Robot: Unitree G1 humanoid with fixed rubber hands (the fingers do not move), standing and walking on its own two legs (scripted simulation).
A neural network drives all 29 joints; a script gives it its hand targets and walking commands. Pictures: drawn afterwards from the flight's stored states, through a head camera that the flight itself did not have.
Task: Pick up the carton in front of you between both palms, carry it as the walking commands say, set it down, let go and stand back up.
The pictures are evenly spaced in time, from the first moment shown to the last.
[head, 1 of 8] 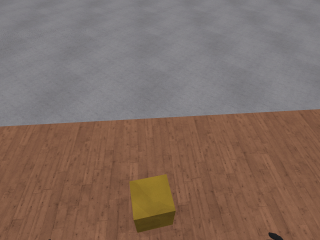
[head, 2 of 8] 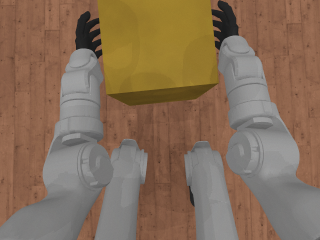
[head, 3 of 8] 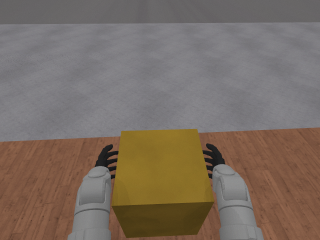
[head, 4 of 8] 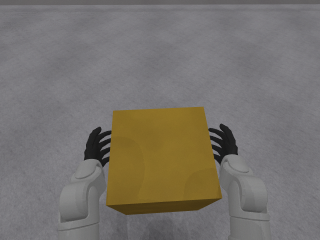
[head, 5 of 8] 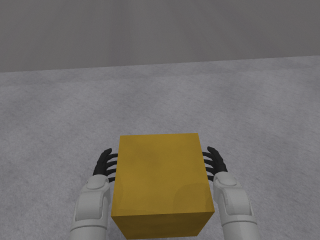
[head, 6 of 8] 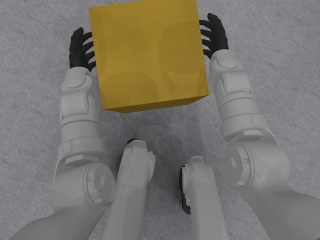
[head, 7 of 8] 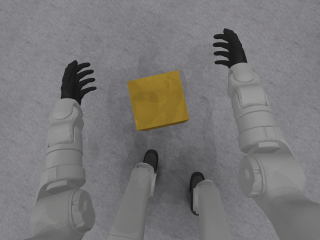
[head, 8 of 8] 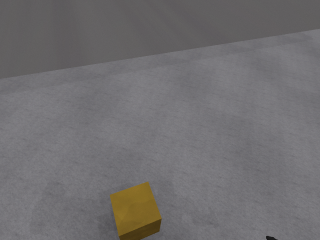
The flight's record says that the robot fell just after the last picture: no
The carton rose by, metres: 0.68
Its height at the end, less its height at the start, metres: -0.11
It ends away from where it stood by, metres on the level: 3.28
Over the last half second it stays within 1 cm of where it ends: yes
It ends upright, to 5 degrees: yes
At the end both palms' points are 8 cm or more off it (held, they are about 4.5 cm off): yes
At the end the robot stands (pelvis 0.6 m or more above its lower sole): yes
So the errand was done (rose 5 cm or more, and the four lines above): yes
